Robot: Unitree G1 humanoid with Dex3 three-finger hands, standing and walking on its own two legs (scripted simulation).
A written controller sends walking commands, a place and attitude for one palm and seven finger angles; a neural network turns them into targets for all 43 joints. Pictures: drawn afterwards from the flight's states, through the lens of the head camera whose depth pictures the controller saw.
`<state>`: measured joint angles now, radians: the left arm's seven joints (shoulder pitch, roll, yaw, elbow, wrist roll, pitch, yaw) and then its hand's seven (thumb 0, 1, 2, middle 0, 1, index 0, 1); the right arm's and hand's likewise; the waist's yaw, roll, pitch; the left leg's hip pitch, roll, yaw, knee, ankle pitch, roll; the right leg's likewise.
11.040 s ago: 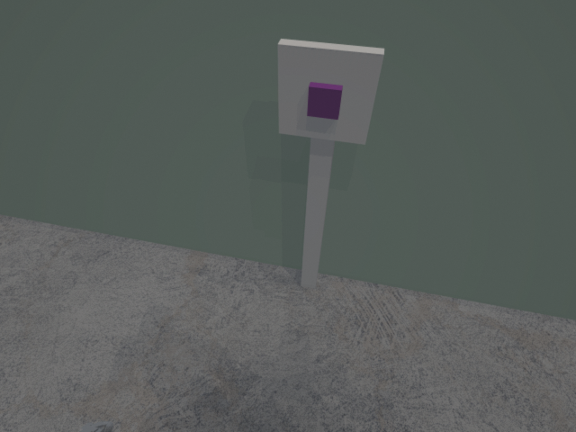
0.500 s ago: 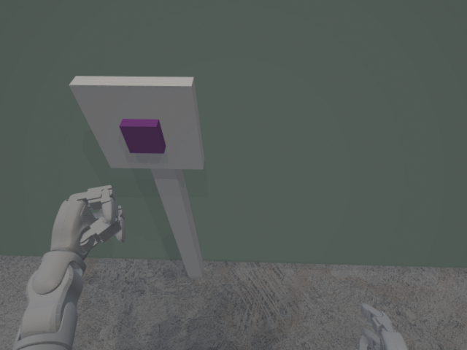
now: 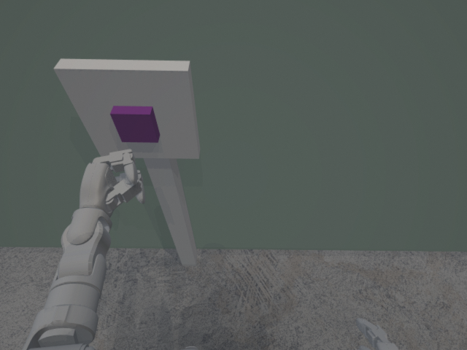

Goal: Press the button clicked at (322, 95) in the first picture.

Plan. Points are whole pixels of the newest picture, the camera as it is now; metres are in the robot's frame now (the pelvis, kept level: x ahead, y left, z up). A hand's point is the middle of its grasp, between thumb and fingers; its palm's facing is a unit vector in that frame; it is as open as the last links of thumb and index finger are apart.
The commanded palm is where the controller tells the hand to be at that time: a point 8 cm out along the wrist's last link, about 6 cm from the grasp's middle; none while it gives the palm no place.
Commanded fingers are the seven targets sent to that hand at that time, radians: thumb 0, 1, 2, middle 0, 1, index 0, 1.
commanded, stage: aim a knuckle at the button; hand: left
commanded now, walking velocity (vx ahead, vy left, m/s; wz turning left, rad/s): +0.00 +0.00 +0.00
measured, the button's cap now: (137, 123) +0.49 +0.19 +0.11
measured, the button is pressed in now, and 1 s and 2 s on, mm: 0 0 12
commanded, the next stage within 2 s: press the button with the knuckle in 0.84 s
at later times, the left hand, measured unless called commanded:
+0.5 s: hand (146, 175) +0.40 +0.17 +0.07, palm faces +0.02 -1.00 -0.01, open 3.1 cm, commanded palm +0.37 +0.21 +0.08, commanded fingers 0.00 0.90 0.90 -1.30 -1.50 -1.30 -1.50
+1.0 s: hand (148, 176) +0.40 +0.16 +0.07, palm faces +0.02 -1.00 -0.01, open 3.1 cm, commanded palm +0.37 +0.22 +0.08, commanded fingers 0.00 0.90 0.90 -1.30 -1.50 -1.30 -1.50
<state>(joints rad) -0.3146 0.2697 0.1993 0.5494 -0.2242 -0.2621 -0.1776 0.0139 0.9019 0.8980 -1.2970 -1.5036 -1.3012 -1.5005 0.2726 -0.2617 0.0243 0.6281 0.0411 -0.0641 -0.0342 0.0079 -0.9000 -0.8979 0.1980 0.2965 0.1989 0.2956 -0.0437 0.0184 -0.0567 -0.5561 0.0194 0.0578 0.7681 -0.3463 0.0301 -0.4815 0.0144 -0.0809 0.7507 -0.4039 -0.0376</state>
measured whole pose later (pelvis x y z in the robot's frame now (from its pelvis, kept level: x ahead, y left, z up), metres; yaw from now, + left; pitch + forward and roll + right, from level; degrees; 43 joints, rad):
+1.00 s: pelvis +0.00 +0.00 +0.00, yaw -1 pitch +10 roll -1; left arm -0.40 0.25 0.19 0.67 -0.19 -0.31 -0.12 0.01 0.90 0.90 -1.30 -1.50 -1.30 -1.50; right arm 0.31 -0.26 0.02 0.61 0.04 0.00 -0.01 0.01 -0.90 -0.90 0.20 0.30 0.20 0.30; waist -0.06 0.02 -0.08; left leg -0.60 0.02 0.07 0.80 -0.37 0.04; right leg -0.53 0.02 -0.07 0.78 -0.42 -0.03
